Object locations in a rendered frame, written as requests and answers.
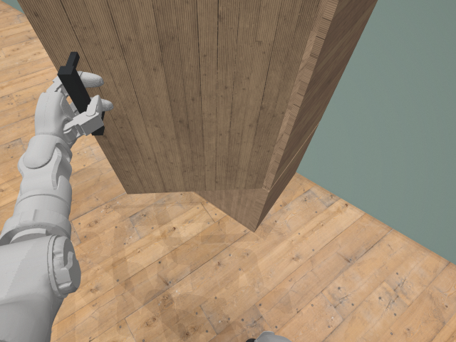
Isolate right robot shin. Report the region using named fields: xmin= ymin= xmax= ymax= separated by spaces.
xmin=256 ymin=331 xmax=275 ymax=340

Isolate handle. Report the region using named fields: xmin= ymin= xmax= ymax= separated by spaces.
xmin=57 ymin=52 xmax=105 ymax=135

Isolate cupboard door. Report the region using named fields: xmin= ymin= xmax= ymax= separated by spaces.
xmin=17 ymin=0 xmax=320 ymax=195

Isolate robot left forearm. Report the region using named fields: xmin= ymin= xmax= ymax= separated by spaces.
xmin=0 ymin=135 xmax=73 ymax=246

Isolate left robot hand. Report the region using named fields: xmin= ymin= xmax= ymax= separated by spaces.
xmin=34 ymin=71 xmax=114 ymax=149

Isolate left robot upper arm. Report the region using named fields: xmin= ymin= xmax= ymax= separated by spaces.
xmin=0 ymin=234 xmax=81 ymax=342

